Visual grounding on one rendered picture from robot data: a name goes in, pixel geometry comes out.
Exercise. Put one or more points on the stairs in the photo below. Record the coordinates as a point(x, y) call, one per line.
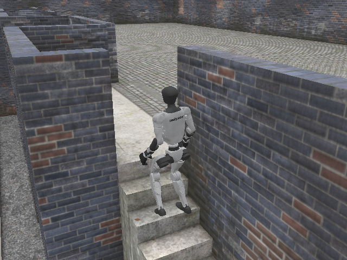
point(149, 236)

